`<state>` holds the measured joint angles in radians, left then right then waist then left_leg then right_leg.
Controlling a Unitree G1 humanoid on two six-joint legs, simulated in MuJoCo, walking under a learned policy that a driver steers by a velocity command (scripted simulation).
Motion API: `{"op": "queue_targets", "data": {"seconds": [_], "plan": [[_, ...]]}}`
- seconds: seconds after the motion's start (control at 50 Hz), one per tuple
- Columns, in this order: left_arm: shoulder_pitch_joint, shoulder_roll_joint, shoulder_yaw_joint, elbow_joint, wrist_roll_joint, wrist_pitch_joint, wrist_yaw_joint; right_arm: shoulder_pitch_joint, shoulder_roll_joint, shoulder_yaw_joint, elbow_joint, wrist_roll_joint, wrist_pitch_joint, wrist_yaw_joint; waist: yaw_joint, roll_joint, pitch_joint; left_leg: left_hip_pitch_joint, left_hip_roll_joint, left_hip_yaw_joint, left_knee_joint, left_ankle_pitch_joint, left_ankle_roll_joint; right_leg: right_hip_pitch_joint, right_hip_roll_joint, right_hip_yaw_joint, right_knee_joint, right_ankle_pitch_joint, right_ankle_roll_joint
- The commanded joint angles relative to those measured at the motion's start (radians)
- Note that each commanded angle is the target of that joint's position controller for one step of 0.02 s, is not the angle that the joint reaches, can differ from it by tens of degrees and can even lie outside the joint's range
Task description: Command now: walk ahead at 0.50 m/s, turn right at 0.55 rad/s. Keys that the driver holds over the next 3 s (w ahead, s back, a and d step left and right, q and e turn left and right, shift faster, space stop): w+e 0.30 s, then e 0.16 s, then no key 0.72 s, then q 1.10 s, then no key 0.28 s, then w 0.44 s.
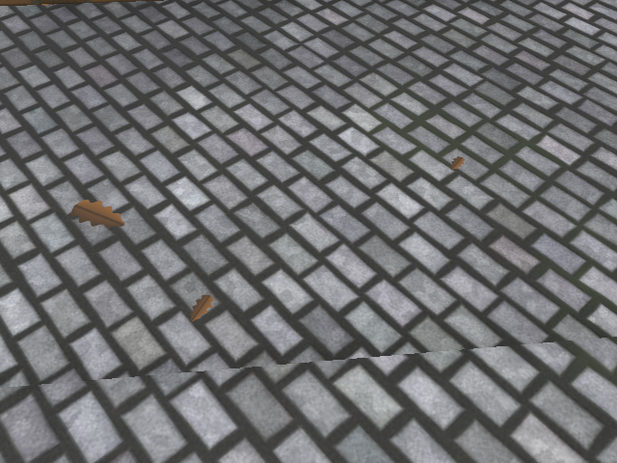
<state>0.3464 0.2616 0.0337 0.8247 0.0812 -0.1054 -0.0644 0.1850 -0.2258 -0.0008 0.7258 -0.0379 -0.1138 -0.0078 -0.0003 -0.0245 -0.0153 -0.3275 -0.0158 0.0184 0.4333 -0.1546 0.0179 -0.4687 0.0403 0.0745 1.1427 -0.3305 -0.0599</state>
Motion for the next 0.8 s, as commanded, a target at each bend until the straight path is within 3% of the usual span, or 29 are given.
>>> {"op": "queue_targets", "data": {"seconds": [0.02, 0.06, 0.08, 0.14, 0.22, 0.3, 0.34, 0.36, 0.38, 0.4, 0.42, 0.44, 0.46, 0.48, 0.5, 0.52, 0.56, 0.6, 0.64, 0.68, 0.74, 0.76, 0.78, 0.8], "plan": [[-0.064, 0.039, 0.001, -0.073, 0.017, -0.006, -0.007, 0.079, -0.027, 0.006, -0.022, -0.003, -0.003, -0.028, -0.020, 0.118, -0.040, 0.273, 0.305, -0.309, -0.296, -0.085, 0.193, -0.291, -0.123, 0.031, 0.001, 0.079, 0.003], [-0.110, 0.030, -0.005, -0.078, -0.001, 0.000, -0.020, 0.075, -0.075, -0.015, -0.016, -0.017, -0.013, -0.026, -0.020, 0.109, -0.011, 0.242, 0.291, -0.191, -0.337, 0.028, 0.210, -0.293, -0.133, 0.005, -0.079, 0.147, 0.026], [-0.129, 0.023, -0.010, -0.080, -0.002, 0.001, -0.029, 0.088, -0.094, -0.022, -0.008, -0.029, -0.017, -0.020, -0.020, 0.097, -0.005, 0.238, 0.292, -0.144, -0.349, 0.094, 0.226, -0.301, -0.137, -0.008, -0.118, 0.206, 0.030], [-0.187, -0.001, -0.025, -0.087, -0.014, 0.007, -0.047, 0.134, -0.103, -0.025, 0.025, -0.052, -0.020, 0.000, -0.026, 0.066, 0.022, 0.222, 0.281, -0.005, -0.353, 0.242, 0.223, -0.289, -0.150, -0.036, -0.263, 0.364, 0.024], [-0.274, 0.014, -0.025, -0.116, -0.021, 0.025, -0.045, 0.214, -0.110, -0.021, 0.089, -0.050, -0.021, 0.020, -0.046, 0.082, 0.058, 0.251, 0.280, 0.102, -0.321, 0.323, 0.190, -0.242, -0.135, -0.066, -0.395, 0.474, 0.005], [-0.362, 0.033, -0.014, -0.153, -0.018, 0.030, -0.033, 0.297, -0.144, -0.029, 0.151, -0.039, -0.012, 0.023, -0.073, 0.087, 0.092, 0.415, 0.305, 0.143, -0.271, 0.411, 0.166, -0.229, -0.095, -0.108, -0.509, 0.358, -0.023], [-0.365, 0.067, 0.004, -0.169, -0.028, 0.022, -0.028, 0.293, -0.201, -0.050, 0.156, -0.029, -0.009, 0.012, -0.047, 0.105, 0.074, 0.461, 0.291, 0.188, -0.170, 0.735, 0.139, -0.114, -0.033, -0.159, -0.575, 0.276, -0.041], [-0.311, 0.098, 0.020, -0.158, -0.043, 0.010, -0.022, 0.275, -0.231, -0.059, 0.151, -0.026, -0.012, 0.005, -0.004, 0.108, 0.046, 0.431, 0.268, 0.228, -0.073, 0.902, 0.107, 0.021, 0.015, -0.188, -0.619, 0.322, -0.061], [-0.216, 0.152, 0.045, -0.132, -0.057, -0.004, -0.009, 0.281, -0.240, -0.060, 0.145, -0.033, -0.019, 0.007, 0.038, 0.097, -0.017, 0.330, 0.233, 0.246, 0.070, 0.969, 0.063, 0.242, 0.063, -0.200, -0.625, 0.436, -0.102], [-0.044, 0.222, 0.072, -0.097, -0.043, -0.008, 0.019, 0.319, -0.173, -0.037, 0.125, -0.059, -0.026, 0.017, 0.073, -0.009, -0.229, 0.095, 0.190, 0.243, 0.345, 0.723, -0.025, 0.662, -0.043, -0.064, -0.492, 0.813, -0.246], [0.161, 0.263, 0.077, -0.058, -0.039, 0.010, 0.037, 0.433, -0.046, 0.013, 0.078, -0.084, -0.028, 0.043, 0.075, -0.200, -0.592, -0.206, 0.055, 0.153, 0.668, -0.233, -0.121, 1.143, -0.382, 0.476, -0.576, 0.917, -0.537], [0.294, 0.215, 0.077, -0.013, -0.016, 0.014, 0.044, 0.170, -0.147, -0.018, 0.059, -0.009, -0.013, 0.068, 0.224, -0.002, -0.464, -0.359, -0.009, -0.017, 0.862, -0.462, -0.110, 1.064, -0.417, 0.578, -0.708, 0.895, -0.456], [0.206, 0.263, 0.100, -0.004, -0.031, -0.010, 0.055, -0.019, -0.138, -0.025, -0.015, 0.007, -0.012, 0.063, 0.199, -0.008, -0.205, -0.456, 0.047, -0.094, 0.902, -0.468, -0.078, 0.815, -0.371, 0.420, -0.739, 0.856, -0.350], [0.073, 0.223, 0.097, -0.020, -0.062, -0.015, 0.061, -0.002, -0.185, -0.039, -0.003, -0.023, -0.008, 0.038, 0.124, -0.019, -0.120, -0.407, 0.117, -0.101, 0.864, -0.469, -0.077, 0.591, -0.325, 0.306, -0.760, 0.823, -0.324], [-0.029, 0.158, 0.069, -0.039, -0.070, -0.018, 0.059, 0.073, -0.180, -0.037, 0.014, -0.051, -0.002, 0.018, 0.040, -0.035, -0.100, -0.301, 0.148, -0.101, 0.778, -0.428, -0.063, 0.402, -0.285, 0.238, -0.806, 0.848, -0.311], [-0.111, 0.133, 0.055, -0.069, -0.075, -0.019, 0.049, 0.124, -0.135, -0.025, 0.021, -0.051, 0.007, 0.005, -0.033, -0.025, -0.061, -0.170, 0.161, -0.083, 0.715, -0.395, -0.059, 0.201, -0.282, 0.198, -0.862, 0.833, -0.304], [-0.197, 0.152, 0.061, -0.118, -0.053, -0.021, 0.028, 0.202, -0.103, -0.015, 0.047, -0.037, 0.031, 0.004, -0.091, 0.000, -0.083, -0.015, 0.125, -0.036, 0.623, -0.302, -0.066, 0.029, -0.240, 0.139, -0.937, 0.706, -0.282], [-0.255, 0.211, 0.082, -0.159, -0.042, -0.035, 0.009, 0.251, -0.103, -0.014, 0.089, -0.010, 0.060, 0.029, -0.096, -0.009, -0.069, 0.074, 0.088, 0.027, 0.519, -0.175, -0.084, -0.084, -0.178, 0.051, -0.948, 0.608, -0.232], [-0.214, 0.195, 0.080, -0.158, -0.042, -0.039, 0.002, 0.182, -0.102, -0.009, 0.078, -0.018, 0.076, 0.042, -0.054, -0.021, -0.058, 0.037, 0.095, 0.009, 0.430, -0.095, -0.092, -0.044, -0.189, 0.078, -0.928, 0.517, -0.208], [-0.183, 0.171, 0.075, -0.158, -0.049, -0.035, -0.005, 0.106, -0.117, -0.006, 0.058, -0.018, 0.071, 0.041, -0.017, -0.015, -0.059, -0.016, 0.118, -0.030, 0.309, -0.028, -0.088, 0.048, -0.232, 0.143, -0.878, 0.409, -0.205], [-0.209, 0.139, 0.059, -0.161, -0.065, -0.019, -0.026, 0.063, -0.152, -0.015, 0.053, 0.010, 0.038, 0.034, -0.018, -0.010, -0.073, 0.047, 0.102, -0.011, 0.128, 0.072, -0.064, 0.091, -0.223, 0.180, -0.780, 0.299, -0.174], [-0.192, 0.105, 0.042, -0.149, -0.075, -0.016, -0.034, 0.049, -0.162, -0.018, 0.047, 0.025, 0.023, 0.032, -0.021, 0.007, -0.084, 0.090, 0.103, -0.009, 0.059, 0.166, -0.036, 0.098, -0.191, 0.184, -0.743, 0.293, -0.134], [-0.165, 0.064, 0.024, -0.139, -0.081, -0.011, -0.041, 0.046, -0.178, -0.022, 0.030, 0.035, 0.006, 0.029, -0.030, 0.034, -0.113, 0.146, 0.143, -0.030, 0.007, 0.351, 0.018, 0.108, -0.137, 0.170, -0.694, 0.291, -0.072], [0.002, 0.040, 0.020, -0.122, -0.082, -0.002, -0.039, -0.026, -0.254, -0.028, -0.015, 0.060, -0.010, 0.034, 0.065, 0.163, -0.211, 0.215, 0.303, -0.192, -0.046, 0.605, 0.202, 0.152, -0.027, 0.061, -0.623, 0.108, 0.040]]}}
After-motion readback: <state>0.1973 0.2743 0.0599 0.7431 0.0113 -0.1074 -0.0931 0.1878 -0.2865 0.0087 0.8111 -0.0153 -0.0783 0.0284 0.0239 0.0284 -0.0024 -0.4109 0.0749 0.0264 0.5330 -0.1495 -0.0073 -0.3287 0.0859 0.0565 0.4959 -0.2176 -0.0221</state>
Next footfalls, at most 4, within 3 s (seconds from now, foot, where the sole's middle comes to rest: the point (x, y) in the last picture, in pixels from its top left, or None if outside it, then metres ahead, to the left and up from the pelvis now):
0.38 right None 0.37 -0.19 -0.78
0.78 left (312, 462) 0.50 0.01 -0.78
1.96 left None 0.45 0.08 -0.78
2.56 right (379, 446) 0.53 -0.13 -0.78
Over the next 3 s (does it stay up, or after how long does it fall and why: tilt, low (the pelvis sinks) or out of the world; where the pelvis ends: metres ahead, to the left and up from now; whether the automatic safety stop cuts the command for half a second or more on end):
stays up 0.54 0.04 0.00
